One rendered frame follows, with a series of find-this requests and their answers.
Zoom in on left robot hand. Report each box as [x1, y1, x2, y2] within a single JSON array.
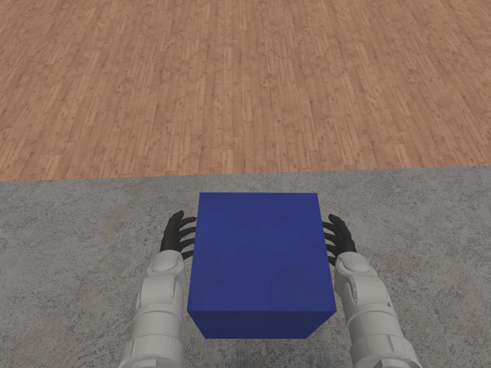
[[160, 210, 196, 260]]

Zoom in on carton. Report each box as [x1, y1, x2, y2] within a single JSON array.
[[187, 192, 337, 339]]

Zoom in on robot right forearm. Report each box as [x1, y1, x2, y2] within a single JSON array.
[[334, 251, 423, 368]]

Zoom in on robot left forearm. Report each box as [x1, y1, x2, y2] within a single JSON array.
[[117, 250, 188, 368]]

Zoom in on right robot hand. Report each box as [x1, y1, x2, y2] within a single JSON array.
[[322, 214, 357, 266]]

